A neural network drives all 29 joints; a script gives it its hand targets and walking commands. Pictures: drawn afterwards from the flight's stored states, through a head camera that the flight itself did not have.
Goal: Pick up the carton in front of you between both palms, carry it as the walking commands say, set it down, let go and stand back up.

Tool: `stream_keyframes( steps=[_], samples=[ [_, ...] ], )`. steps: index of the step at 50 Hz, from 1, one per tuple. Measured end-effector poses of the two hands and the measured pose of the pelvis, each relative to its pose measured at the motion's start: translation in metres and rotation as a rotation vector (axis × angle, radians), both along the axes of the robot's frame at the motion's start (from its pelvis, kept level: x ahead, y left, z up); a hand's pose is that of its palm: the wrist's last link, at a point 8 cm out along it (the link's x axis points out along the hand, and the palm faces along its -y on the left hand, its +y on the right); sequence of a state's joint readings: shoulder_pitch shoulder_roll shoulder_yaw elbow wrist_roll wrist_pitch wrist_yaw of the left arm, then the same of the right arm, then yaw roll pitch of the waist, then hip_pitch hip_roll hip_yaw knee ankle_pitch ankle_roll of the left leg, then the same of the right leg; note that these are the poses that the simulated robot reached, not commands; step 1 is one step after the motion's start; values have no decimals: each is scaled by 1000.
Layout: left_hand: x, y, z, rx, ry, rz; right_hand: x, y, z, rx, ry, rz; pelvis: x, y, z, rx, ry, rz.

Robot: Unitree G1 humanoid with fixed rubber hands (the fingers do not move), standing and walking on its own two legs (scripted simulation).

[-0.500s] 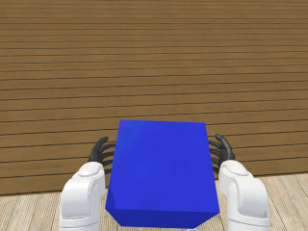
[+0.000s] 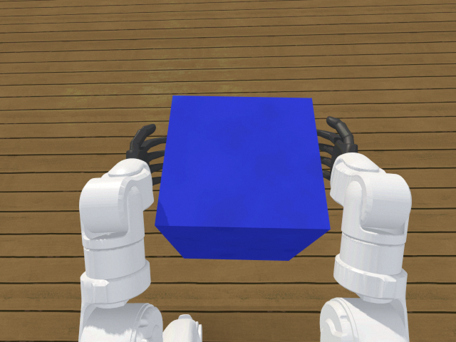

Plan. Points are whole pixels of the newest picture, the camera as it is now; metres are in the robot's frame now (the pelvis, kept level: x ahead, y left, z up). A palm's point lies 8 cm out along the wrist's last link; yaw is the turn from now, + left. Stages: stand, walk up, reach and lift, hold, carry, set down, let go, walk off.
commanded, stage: carry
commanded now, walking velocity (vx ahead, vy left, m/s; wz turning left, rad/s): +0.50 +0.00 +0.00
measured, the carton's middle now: (238, 189) +0.37 +0.01 +0.06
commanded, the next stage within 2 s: none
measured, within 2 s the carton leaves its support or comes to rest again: neither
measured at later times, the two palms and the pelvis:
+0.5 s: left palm (185, 43) +0.73 +0.14 +0.13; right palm (314, 46) +0.71 -0.16 +0.14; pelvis +0.33 +0.03 +0.00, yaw -1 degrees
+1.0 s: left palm out of the picture +1.06 +0.17 +0.21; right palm out of the picture +1.06 -0.13 +0.21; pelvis +0.68 +0.02 +0.03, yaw -1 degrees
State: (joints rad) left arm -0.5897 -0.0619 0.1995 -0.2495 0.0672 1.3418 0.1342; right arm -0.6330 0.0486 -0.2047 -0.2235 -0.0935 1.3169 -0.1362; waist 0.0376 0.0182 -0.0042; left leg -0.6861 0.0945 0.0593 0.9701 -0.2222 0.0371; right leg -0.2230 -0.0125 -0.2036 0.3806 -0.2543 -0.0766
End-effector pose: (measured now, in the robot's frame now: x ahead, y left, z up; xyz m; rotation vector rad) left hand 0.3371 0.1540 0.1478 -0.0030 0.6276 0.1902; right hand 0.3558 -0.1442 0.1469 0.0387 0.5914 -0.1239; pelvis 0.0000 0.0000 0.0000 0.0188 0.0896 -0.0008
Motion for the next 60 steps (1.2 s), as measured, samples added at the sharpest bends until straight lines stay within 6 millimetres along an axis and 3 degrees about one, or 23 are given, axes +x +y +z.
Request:
stream_keyframes(
  steps=[6,10,13,19,24,28,30,33,36,40,47,50,55,60],
  samples=[
    [114,2,1,16,31,-56,105,2,7,-42,29,-16,85,12,-10,-14,5,-20],
    [195,8,-11,3,45,-96,176,7,1,-72,45,-43,148,26,-27,-8,-5,-35],
    [245,7,-24,-23,99,-115,216,7,-12,-76,100,-73,182,33,-23,-7,4,-29],
    [322,-3,-31,-85,129,-108,276,-3,-27,-15,138,-148,249,38,-1,-30,27,-29],
    [384,-11,-17,-111,17,-91,338,-11,-13,14,38,-172,317,30,5,-39,34,-17],
    [440,-15,-3,-77,-50,-67,406,-15,0,13,-23,-135,383,15,-1,-43,25,-7],
    [466,-14,2,-46,-55,-46,443,-12,3,21,-28,-73,414,6,-3,-55,8,4],
    [495,-4,4,-23,8,2,491,-2,6,0,37,-3,453,-4,9,-40,7,-3],
    [520,8,8,-29,66,48,532,11,12,-11,95,45,488,-10,25,-18,13,1],
    [563,19,28,-31,54,84,583,23,28,0,85,72,536,-11,38,5,14,4],
    [672,23,65,-21,-21,32,674,25,61,-22,10,29,636,7,37,17,14,-5],
    [725,15,65,-22,-2,-39,707,16,64,-60,31,-22,680,18,35,27,-9,-19],
    [794,-14,63,-13,111,-140,742,-11,59,-63,148,-118,735,29,58,-9,-4,-20],
    [858,-34,78,-42,86,-168,795,-29,79,-38,125,-178,790,28,72,-34,5,-27]
  ],
)
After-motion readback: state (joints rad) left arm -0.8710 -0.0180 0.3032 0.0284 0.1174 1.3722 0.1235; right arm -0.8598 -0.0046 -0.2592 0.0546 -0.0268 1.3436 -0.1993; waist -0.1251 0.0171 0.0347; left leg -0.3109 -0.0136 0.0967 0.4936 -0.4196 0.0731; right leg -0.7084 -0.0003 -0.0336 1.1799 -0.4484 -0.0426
